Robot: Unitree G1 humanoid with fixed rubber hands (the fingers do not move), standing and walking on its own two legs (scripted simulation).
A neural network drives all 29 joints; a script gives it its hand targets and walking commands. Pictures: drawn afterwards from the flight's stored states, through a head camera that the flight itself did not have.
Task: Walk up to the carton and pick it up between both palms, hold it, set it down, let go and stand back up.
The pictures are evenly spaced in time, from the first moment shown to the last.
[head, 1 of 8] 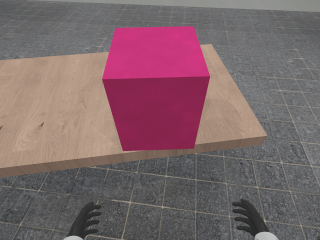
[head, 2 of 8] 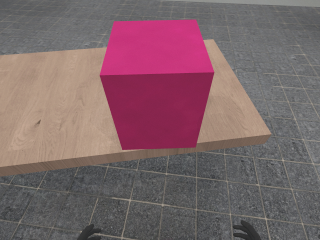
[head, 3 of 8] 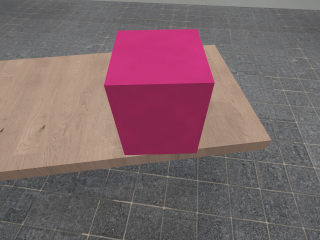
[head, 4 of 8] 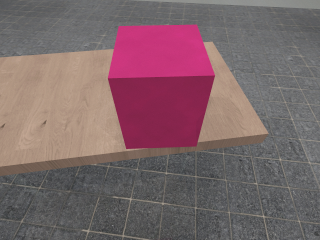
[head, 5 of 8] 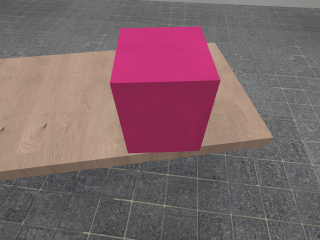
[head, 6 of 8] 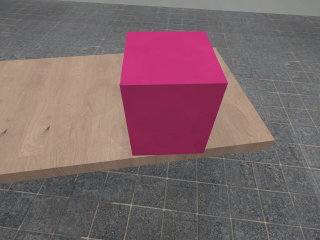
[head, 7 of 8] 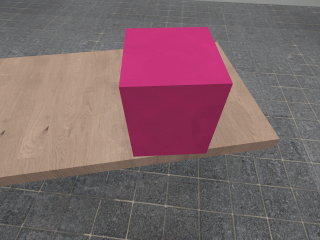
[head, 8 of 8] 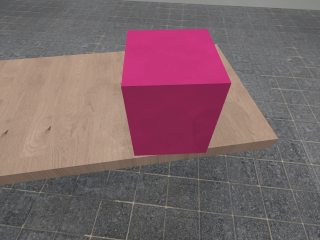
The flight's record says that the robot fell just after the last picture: no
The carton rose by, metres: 0.00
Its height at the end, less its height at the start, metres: +0.00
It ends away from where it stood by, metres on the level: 0.00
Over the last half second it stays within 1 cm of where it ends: yes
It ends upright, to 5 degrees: yes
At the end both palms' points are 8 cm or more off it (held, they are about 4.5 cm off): yes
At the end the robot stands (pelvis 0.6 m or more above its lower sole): yes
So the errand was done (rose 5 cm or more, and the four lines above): no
